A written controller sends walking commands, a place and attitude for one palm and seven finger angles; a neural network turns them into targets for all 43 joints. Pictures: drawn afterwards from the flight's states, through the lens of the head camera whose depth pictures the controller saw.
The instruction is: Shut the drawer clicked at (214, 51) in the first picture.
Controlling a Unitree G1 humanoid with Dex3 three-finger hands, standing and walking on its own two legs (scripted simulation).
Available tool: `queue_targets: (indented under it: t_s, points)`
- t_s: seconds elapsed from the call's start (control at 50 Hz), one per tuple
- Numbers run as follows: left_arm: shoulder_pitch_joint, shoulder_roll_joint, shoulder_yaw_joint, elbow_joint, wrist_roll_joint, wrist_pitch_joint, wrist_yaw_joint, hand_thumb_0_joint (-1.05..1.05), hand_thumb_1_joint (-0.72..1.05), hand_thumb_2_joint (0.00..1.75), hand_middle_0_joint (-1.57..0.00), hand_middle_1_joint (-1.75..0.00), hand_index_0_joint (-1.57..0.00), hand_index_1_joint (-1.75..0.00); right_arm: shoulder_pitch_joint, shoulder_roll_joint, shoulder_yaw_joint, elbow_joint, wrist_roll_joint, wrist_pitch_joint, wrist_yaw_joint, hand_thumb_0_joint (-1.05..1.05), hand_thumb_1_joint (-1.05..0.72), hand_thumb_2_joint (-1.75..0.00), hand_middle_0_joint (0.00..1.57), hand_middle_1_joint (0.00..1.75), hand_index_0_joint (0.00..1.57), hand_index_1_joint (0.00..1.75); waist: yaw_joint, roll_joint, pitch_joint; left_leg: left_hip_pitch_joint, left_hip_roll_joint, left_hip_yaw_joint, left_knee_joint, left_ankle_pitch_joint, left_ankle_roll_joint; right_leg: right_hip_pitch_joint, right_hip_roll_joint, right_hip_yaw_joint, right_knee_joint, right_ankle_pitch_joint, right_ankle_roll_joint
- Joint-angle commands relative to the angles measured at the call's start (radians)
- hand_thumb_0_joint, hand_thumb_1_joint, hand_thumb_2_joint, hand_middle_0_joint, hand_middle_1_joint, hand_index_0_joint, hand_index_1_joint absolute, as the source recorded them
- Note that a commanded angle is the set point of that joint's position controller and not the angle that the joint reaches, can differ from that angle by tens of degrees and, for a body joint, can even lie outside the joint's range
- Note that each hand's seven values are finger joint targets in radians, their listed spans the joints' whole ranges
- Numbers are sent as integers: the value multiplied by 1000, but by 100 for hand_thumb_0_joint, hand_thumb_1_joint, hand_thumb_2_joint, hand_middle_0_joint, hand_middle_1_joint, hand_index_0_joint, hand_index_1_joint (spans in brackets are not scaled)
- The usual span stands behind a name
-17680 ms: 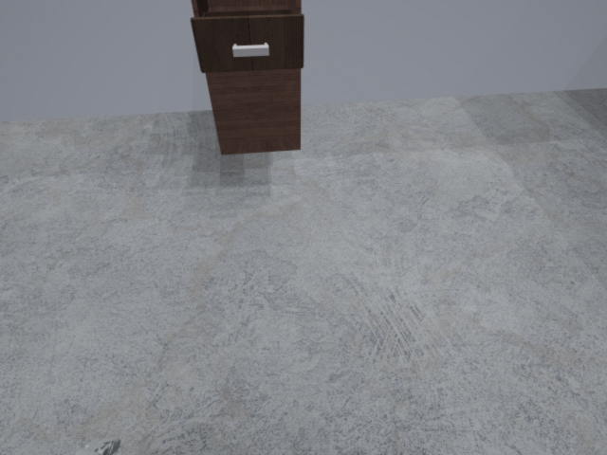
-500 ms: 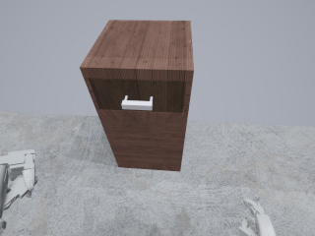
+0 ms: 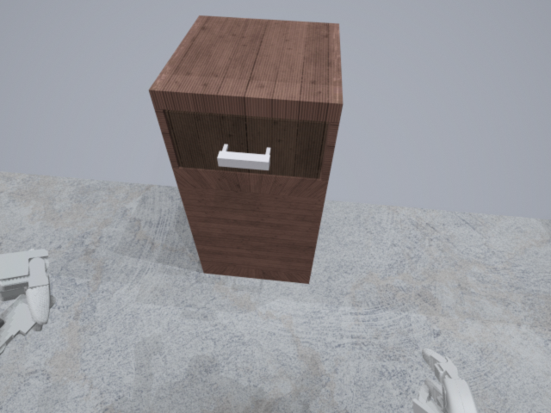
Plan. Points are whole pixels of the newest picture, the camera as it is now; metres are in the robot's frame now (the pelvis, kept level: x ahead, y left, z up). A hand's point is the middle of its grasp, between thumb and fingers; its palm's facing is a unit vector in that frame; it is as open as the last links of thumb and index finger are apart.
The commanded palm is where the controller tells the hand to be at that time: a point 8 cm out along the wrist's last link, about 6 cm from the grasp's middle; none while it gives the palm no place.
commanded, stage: step back with the hand held close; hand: left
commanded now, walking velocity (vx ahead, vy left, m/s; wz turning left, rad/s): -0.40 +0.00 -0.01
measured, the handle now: (245, 154) +0.70 +0.11 -0.07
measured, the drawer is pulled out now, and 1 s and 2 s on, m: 0.00 0.00 0.00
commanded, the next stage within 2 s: stop stepping back and stand still in 0.76 s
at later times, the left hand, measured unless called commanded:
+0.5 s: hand (11, 339) +0.15 +0.25 +0.18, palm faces +0.40 -0.75 -0.53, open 3.2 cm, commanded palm +0.09 +0.27 +0.18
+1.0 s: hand out of the picture +0.04 +0.28 +0.17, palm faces +0.37 -0.81 -0.46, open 3.3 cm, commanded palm -0.03 +0.31 +0.18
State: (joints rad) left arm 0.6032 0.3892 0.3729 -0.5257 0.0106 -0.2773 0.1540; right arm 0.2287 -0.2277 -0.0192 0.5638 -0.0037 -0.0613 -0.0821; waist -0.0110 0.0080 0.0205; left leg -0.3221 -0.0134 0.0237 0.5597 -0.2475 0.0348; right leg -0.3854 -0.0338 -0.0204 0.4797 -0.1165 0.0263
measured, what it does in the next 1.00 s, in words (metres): walks backwards: right foot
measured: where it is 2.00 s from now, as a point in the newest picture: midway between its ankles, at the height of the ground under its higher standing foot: outside the picture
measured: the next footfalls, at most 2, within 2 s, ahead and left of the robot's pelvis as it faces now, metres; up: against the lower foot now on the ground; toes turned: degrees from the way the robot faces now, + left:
right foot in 0.46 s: -0.02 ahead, -0.12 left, +0.00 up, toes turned +7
right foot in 1.12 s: -0.19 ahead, -0.03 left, +0.00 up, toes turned -3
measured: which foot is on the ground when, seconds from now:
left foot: down 0.00-1.00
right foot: down 0.00-0.32, up 0.34-0.44, down 0.46-0.88, up 0.90-1.00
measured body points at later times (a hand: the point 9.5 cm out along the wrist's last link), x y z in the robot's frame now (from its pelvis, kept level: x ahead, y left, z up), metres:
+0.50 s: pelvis -0.03 -0.01 +0.00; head -0.01 +0.01 +0.45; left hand +0.13 +0.28 +0.20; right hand +0.14 -0.24 -0.08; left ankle +0.03 +0.10 -0.73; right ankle -0.06 -0.13 -0.73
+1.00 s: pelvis -0.14 +0.02 +0.01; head -0.13 +0.06 +0.46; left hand +0.02 +0.32 +0.19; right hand +0.01 -0.22 -0.06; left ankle +0.00 +0.10 -0.73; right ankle -0.19 -0.12 -0.67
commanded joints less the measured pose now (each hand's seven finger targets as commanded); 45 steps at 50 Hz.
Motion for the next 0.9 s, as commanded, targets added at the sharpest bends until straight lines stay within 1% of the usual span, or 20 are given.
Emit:
queue_targets:
  t_s: [0.0,0.08,0.14,0.18,0.22,0.26,0.3,0.32,0.4,0.46,0.48,0.5,0.54,0.62,0.68,0.74,0.78,0.82,0.86,0.88]
  points:
    - [-28,159,146,-211,2,-57,18,0,90,90,-140,-160,-140,-160,-124,-135,-51,-175,6,-77,-18,0,-90,-90,20,30,20,30,13,131,-77,-462,153,-172,-316,-334,93,468,47,51,177,83,0]
    - [-37,164,153,-234,2,-65,6,0,90,90,-140,-160,-140,-160,-101,-132,-62,-158,0,-85,-9,0,-90,-90,20,30,20,30,8,12,-87,-411,88,-106,-170,-285,68,388,-5,145,108,152,-23]
    - [-31,171,149,-233,-12,-64,3,0,90,90,-140,-160,-140,-160,-82,-119,-67,-135,-9,-76,4,0,-90,-90,20,30,20,30,-3,-90,-113,-201,17,-51,-15,-201,24,169,-102,243,-89,-17,-69]
    - [-31,178,147,-234,-23,-67,11,0,90,90,-140,-160,-140,-160,-79,-109,-70,-117,-8,-60,10,0,-90,-90,20,30,20,30,-10,-129,-131,-60,-5,-28,72,-155,4,28,-149,245,-187,-157,-94]
    - [-11,181,155,-222,-28,-70,20,0,90,90,-140,-160,-140,-160,-89,-101,-67,-109,-10,-46,9,0,-90,-90,20,30,20,30,-14,-102,-133,-5,11,-44,21,-123,6,-23,-127,183,-178,-189,-82]
    - [-6,179,154,-238,-25,-82,23,0,90,90,-140,-160,-140,-160,-102,-116,-68,-120,-7,-45,1,0,-90,-90,20,30,20,30,-18,-4,-120,-76,70,-114,-109,-192,35,21,-49,114,-89,-202,-43]
    - [-18,173,166,-260,-2,-95,20,0,90,90,-140,-160,-140,-160,-132,-139,-66,-147,-4,-66,-10,0,-90,-90,20,30,20,30,-15,210,-99,-417,227,-288,-376,-429,114,310,88,41,223,-109,5]
    - [-19,170,184,-249,13,-94,20,0,90,90,-140,-160,-140,-160,-144,-133,-68,-150,-5,-74,-17,0,-90,-90,20,30,20,30,1,265,-97,-530,292,-342,-426,-471,141,397,123,37,377,-54,9]
    - [7,150,168,-235,2,-86,-1,0,90,90,-140,-160,-140,-160,-123,-128,-78,-137,-13,-110,-8,0,-90,-90,20,30,20,30,14,144,-78,-415,248,-247,-263,-189,120,327,109,86,246,-122,-10]
    - [-6,166,131,-240,-26,-101,-17,0,90,90,-140,-160,-140,-160,-102,-113,-60,-78,-24,-113,8,0,-90,-90,20,30,20,30,-6,16,-144,-44,122,-107,-77,293,27,126,6,182,-6,312,-36]
    - [-47,180,131,-252,-23,-107,-21,0,90,90,-140,-160,-140,-160,-107,-117,-57,-75,-31,-107,6,0,-90,-90,20,30,20,30,-9,43,-205,36,96,-52,-66,355,2,119,-17,176,-11,398,-37]
    - [-44,180,127,-264,-25,-107,-19,0,90,90,-140,-160,-140,-160,-80,-100,-60,-62,-28,-101,6,0,-90,-90,20,30,20,30,-20,38,-271,155,81,-14,-45,491,-5,101,-34,168,-12,545,-16]
    - [-17,191,128,-272,-34,-92,-24,0,90,90,-140,-160,-140,-160,-95,-100,-65,-85,-7,-85,6,0,-90,-90,20,30,20,30,-15,-23,-367,267,77,13,-22,554,3,113,-17,117,-20,618,55]
    - [80,224,185,-250,-56,-80,-31,0,90,90,-140,-160,-140,-160,-136,-95,-63,-133,1,-52,4,0,-90,-90,20,30,20,30,0,25,-288,178,88,-25,-87,388,7,100,19,93,-52,296,17]
    - [63,230,194,-218,-68,-90,-31,0,90,90,-140,-160,-140,-160,-139,-104,-66,-146,8,-43,3,0,-90,-90,20,30,20,30,-17,-18,-141,75,41,-30,-25,-38,-4,-38,-28,173,-192,-84,-34]
    - [37,221,179,-164,-75,-89,-9,0,90,90,-140,-160,-140,-160,-124,-90,-70,-112,6,-36,5,0,-90,-90,20,30,20,30,-23,-124,-70,169,-1,-40,160,-41,-37,-273,-143,239,-312,-300,-115]
    - [2,197,145,-155,-65,-84,-3,0,90,90,-140,-160,-140,-160,-121,-90,-62,-105,3,-32,1,0,-90,-90,20,30,20,30,-29,-131,-38,189,27,-74,79,-38,-23,-295,-114,179,-270,-287,-93]
    - [-34,188,118,-185,-53,-97,-5,0,90,90,-140,-160,-140,-160,-137,-121,-54,-121,-1,-50,-14,0,-90,-90,20,30,20,30,-25,56,1,90,118,-181,-177,-96,17,-195,27,94,-130,-271,-36]
    - [7,164,126,-218,-27,-107,-16,0,90,90,-140,-160,-140,-160,-128,-160,-58,-149,-6,-87,-18,0,-90,-90,20,30,20,30,-8,337,-104,-325,318,-438,-562,-671,105,275,192,33,340,-253,3]
    - [-7,178,138,-258,-13,-95,-19,0,90,90,-140,-160,-140,-160,-123,-146,-58,-148,-13,-99,-18,0,-90,-90,20,30,20,30,5,315,-118,-403,354,-461,-598,-691,120,333,191,49,526,-269,-2]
